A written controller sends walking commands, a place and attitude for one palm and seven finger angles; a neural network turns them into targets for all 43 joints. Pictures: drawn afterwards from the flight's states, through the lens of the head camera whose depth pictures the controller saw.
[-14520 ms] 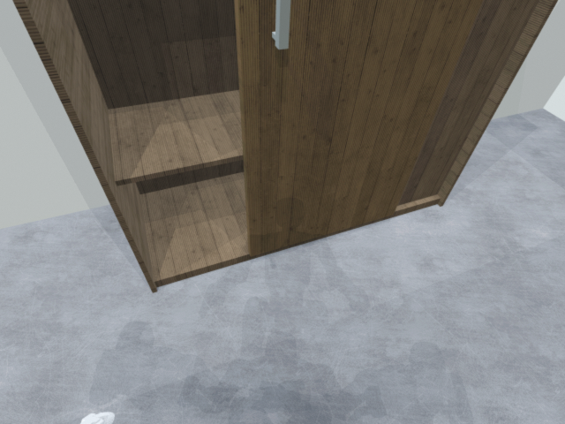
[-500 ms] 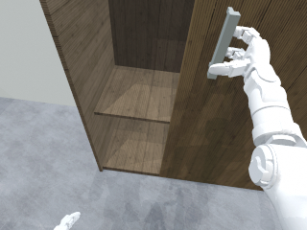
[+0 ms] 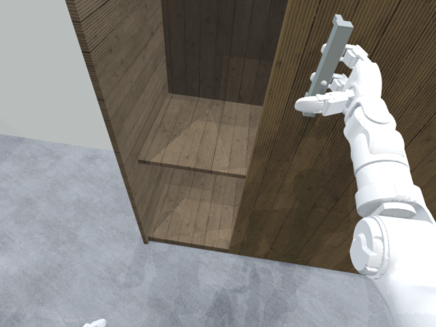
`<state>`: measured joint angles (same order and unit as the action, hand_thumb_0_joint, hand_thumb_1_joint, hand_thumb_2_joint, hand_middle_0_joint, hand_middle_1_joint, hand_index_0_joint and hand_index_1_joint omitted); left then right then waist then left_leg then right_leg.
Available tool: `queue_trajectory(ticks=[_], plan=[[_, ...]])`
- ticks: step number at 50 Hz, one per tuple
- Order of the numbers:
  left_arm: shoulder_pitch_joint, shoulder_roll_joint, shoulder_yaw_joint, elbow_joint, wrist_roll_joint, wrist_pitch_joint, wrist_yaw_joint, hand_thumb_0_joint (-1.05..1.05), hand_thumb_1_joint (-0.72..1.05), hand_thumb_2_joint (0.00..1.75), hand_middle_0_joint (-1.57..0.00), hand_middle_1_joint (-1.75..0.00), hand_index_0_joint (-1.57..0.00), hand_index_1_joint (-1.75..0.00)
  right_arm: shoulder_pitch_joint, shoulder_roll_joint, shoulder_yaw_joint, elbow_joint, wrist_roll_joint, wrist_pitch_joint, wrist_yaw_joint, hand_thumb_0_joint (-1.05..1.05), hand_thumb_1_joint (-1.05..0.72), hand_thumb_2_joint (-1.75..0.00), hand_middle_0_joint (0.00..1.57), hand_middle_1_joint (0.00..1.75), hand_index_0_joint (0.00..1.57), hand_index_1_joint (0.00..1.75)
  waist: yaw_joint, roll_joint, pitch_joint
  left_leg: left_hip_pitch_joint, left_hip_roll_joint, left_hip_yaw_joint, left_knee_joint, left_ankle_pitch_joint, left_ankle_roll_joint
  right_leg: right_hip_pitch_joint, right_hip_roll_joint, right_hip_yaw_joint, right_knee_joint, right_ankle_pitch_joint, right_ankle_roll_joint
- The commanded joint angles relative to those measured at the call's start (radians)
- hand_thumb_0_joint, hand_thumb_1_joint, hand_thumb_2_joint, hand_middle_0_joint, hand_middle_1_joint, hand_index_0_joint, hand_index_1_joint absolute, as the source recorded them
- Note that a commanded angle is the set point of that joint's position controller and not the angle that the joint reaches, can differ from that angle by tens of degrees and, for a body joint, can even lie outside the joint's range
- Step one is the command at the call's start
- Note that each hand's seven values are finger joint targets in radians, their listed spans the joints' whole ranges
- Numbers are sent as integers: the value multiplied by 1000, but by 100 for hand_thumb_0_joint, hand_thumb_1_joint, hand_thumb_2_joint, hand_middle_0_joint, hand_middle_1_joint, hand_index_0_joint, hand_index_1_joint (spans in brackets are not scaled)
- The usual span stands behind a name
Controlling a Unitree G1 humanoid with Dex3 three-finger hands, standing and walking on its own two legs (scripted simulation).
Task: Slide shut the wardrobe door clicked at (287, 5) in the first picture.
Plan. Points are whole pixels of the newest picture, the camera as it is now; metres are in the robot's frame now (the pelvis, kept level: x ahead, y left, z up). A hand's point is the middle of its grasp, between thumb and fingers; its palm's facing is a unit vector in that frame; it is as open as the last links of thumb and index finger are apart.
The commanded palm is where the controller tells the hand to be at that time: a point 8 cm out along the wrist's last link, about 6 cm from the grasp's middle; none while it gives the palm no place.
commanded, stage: slide the fingers in behind the handle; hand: right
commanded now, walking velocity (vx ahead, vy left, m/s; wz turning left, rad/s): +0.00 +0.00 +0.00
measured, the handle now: (322, 68) +0.54 -0.11 +0.24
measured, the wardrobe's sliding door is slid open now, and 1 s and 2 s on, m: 0.39 0.39 0.39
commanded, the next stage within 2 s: grip the handle and tug to test in 0.50 s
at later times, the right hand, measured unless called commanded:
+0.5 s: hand (321, 82) +0.48 -0.10 +0.24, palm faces +0.02 +1.00 +0.00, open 14.1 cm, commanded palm +0.45 -0.15 +0.24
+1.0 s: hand (318, 82) +0.48 -0.09 +0.24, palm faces +0.02 +1.00 +0.01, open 10.6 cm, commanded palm +0.45 -0.15 +0.24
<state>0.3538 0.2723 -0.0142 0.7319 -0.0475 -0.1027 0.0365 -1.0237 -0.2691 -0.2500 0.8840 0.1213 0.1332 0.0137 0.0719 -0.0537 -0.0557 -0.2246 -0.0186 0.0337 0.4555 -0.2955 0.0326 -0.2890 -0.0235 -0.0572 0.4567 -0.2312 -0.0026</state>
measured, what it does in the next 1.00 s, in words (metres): stands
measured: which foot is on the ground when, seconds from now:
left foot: down 0.00-1.00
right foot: down 0.00-1.00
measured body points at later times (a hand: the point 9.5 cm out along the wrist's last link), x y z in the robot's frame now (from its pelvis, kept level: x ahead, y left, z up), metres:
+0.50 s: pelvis +0.00 +0.00 +0.00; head +0.01 +0.02 +0.45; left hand +0.08 +0.25 -0.13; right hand +0.47 -0.15 +0.25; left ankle -0.04 +0.10 -0.74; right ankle +0.00 -0.12 -0.74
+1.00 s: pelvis +0.00 +0.00 +0.00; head +0.01 +0.02 +0.45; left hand +0.08 +0.25 -0.13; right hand +0.47 -0.15 +0.24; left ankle -0.04 +0.10 -0.74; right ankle +0.00 -0.12 -0.74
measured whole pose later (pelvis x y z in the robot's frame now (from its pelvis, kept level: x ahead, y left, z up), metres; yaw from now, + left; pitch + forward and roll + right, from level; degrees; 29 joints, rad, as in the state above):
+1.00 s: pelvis +0.00 +0.00 +0.00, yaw +0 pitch +3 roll +0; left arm 0.33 0.26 -0.02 0.72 -0.04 -0.09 0.03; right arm -1.01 -0.24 -0.24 0.85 0.12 0.15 -0.02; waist 0.07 -0.06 -0.06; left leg -0.21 -0.01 0.03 0.45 -0.30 0.03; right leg -0.27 -0.02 -0.06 0.45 -0.23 0.00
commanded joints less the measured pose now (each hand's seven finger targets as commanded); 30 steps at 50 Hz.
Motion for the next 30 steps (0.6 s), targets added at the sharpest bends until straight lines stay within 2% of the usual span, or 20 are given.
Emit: queue_trajectory(ticks=[1,5,8,11,12,14,15,16,17,18,19,21,22,23,24,26,27,28,29,30], plan=[[-23,116,42,-114,0,-44,8,0,90,90,-20,-30,-20,-30,-555,-199,-29,-251,7,-66,-10,0,50,-30,30,120,30,120,-8,103,-342,47,-2,-17,-38,481,-19,220,28,31,13,306,-56],[-37,110,37,-115,-2,-40,3,0,90,90,-20,-30,-20,-30,-559,-156,8,-263,4,-65,-15,0,50,-30,30,120,30,120,-6,62,-321,28,0,-14,-34,483,-15,233,28,33,20,322,-54],[-42,112,37,-110,-3,-36,8,0,90,90,-20,-30,-20,-30,-573,-148,12,-230,8,-56,-21,0,50,-30,30,120,30,120,4,108,-302,13,0,-17,-41,457,-20,222,27,34,16,290,-56],[-44,113,37,-113,-1,-35,9,0,90,90,-20,-30,-20,-30,-573,-166,-5,-229,6,-64,-23,0,50,-30,30,120,30,120,-4,116,-330,34,2,-20,-37,469,-20,222,29,33,16,294,-57],[-46,111,35,-112,0,-36,9,0,90,90,-20,-30,-20,-30,-592,-157,7,-238,6,-67,-21,0,50,-30,30,120,30,120,1,93,-330,30,4,-21,-35,477,-19,230,31,32,19,301,-56],[-39,116,33,-108,4,-30,10,0,90,90,-20,-30,-20,-30,-559,-192,-23,-202,5,-67,-21,0,50,-30,30,120,30,120,-11,110,-319,52,7,-20,-38,474,-17,204,33,33,15,296,-55],[-40,115,32,-110,0,-29,11,0,90,90,-20,-30,-20,-30,-579,-191,-17,-203,4,-71,-20,0,50,-30,30,120,30,120,-3,123,-307,43,4,-18,-36,471,-19,197,31,35,13,289,-56],[-43,111,34,-113,0,-31,10,0,90,90,-20,-30,-20,-30,-593,-159,10,-213,2,-74,-18,0,50,-30,30,120,30,120,4,104,-309,28,4,-20,-36,470,-20,209,32,33,16,291,-57],[-38,111,34,-111,0,-32,10,0,90,90,-20,-30,-20,-30,-588,-172,-2,-203,2,-76,-20,0,50,-30,30,120,30,120,-1,109,-311,27,3,-19,-35,466,-18,212,29,36,18,293,-56],[-40,110,34,-113,-1,-32,10,0,90,90,-20,-30,-20,-30,-593,-166,5,-213,1,-77,-19,0,50,-30,30,120,30,120,0,78,-318,25,4,-21,-35,464,-17,218,30,34,19,296,-54],[-36,111,35,-110,2,-31,9,0,90,90,-20,-30,-20,-30,-603,-163,6,-216,1,-81,-21,0,50,-30,30,120,30,120,0,90,-319,32,4,-16,-35,462,-15,220,32,38,19,303,-54],[-37,109,37,-116,1,-37,7,0,90,90,-20,-30,-20,-30,-611,-151,10,-251,5,-87,-20,0,50,-30,30,120,30,120,-1,67,-357,31,0,-16,-27,482,-13,253,30,41,23,334,-53],[-39,106,37,-114,0,-37,6,0,90,90,-20,-30,-20,-30,-586,-136,18,-232,8,-84,-19,0,50,-30,30,120,30,120,-2,100,-344,30,-2,-11,-28,487,-13,249,27,45,23,342,-53],[-41,106,39,-115,-1,-38,5,0,90,90,-20,-30,-20,-30,-595,-117,34,-254,10,-84,-17,0,50,-30,30,120,30,120,1,82,-346,25,-2,-13,-29,488,-14,256,27,41,22,343,-52],[-40,107,39,-114,0,-35,5,0,90,90,-20,-30,-20,-30,-568,-114,31,-235,11,-78,-20,0,50,-30,30,120,30,120,-5,101,-333,26,-2,-9,-32,475,-13,248,27,41,23,338,-53],[-39,110,38,-112,0,-37,4,0,90,90,-20,-30,-20,-30,-587,-126,22,-244,12,-72,-25,0,50,-30,30,120,30,120,-1,111,-327,19,-4,-13,-35,465,-16,239,28,42,17,318,-55],[-33,112,39,-108,2,-37,5,0,90,90,-20,-30,-20,-30,-579,-161,-5,-233,7,-70,-30,0,50,-30,30,120,30,120,-7,116,-325,26,-3,-11,-34,464,-15,230,26,43,15,316,-54],[-38,110,38,-111,0,-36,4,0,90,90,-20,-30,-20,-30,-572,-142,13,-233,4,-67,-28,0,50,-30,30,120,30,120,-6,107,-324,27,-2,-14,-36,460,-16,225,29,39,14,308,-54],[-35,113,37,-108,3,-32,6,0,90,90,-20,-30,-20,-30,-567,-165,-7,-221,1,-65,-32,0,50,-30,30,120,30,120,-10,108,-311,30,0,-13,-38,453,-14,220,28,39,15,308,-56],[-36,110,36,-110,2,-33,5,0,90,90,-20,-30,-20,-30,-590,-155,9,-243,-1,-68,-30,0,50,-30,30,120,30,120,-5,75,-321,28,0,-15,-36,456,-13,223,31,39,13,309,-54]])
